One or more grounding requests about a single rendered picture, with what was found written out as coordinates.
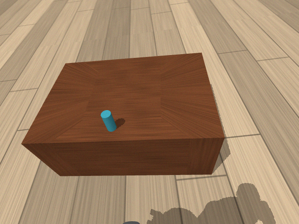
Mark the can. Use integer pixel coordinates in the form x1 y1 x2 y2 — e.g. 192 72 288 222
101 110 117 132

